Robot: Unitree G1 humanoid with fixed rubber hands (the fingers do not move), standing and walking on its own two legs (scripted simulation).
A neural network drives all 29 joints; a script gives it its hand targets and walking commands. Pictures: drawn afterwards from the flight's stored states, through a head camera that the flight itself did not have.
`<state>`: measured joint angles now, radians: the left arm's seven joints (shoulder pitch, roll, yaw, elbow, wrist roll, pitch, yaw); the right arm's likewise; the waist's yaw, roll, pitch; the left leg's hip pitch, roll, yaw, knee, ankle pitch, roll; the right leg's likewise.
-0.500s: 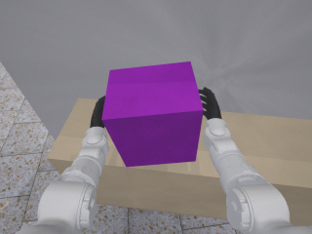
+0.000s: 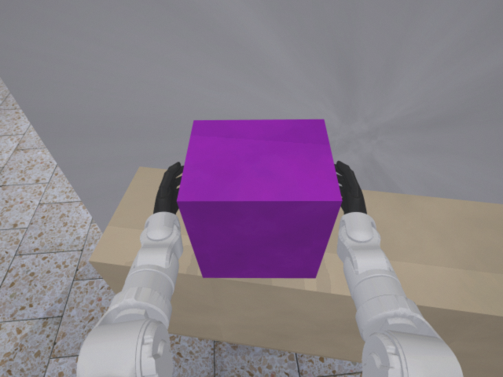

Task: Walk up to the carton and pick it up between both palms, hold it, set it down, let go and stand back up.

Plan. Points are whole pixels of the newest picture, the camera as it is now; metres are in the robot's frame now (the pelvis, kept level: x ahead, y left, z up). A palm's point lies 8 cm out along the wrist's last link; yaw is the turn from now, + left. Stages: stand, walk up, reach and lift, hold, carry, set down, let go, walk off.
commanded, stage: reach and lift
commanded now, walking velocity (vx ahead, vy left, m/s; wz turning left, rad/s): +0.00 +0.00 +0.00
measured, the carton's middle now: (258, 204) +0.42 -0.02 +0.03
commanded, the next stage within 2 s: hold in 1.80 s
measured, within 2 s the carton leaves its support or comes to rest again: neither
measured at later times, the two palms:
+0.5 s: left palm (158, 201) +0.38 +0.14 +0.11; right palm (359, 206) +0.35 -0.17 +0.10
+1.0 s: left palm (153, 199) +0.36 +0.14 +0.13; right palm (366, 204) +0.34 -0.17 +0.12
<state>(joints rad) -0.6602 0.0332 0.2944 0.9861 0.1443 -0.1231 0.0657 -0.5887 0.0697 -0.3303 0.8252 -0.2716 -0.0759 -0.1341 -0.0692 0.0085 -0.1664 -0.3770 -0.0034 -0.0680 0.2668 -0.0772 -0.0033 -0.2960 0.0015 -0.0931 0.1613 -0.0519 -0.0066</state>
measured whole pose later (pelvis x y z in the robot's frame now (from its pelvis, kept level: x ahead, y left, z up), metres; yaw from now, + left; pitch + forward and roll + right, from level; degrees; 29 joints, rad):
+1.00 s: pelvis +0.00 -0.01 +0.00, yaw +0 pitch -5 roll -1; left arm -0.43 -0.01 0.18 0.10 0.27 0.53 0.01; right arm -0.42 0.01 -0.05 0.37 0.05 0.19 -0.19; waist -0.08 -0.06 0.07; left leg -0.06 0.01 -0.07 0.27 -0.12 -0.01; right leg 0.03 0.01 -0.09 0.15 -0.09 -0.01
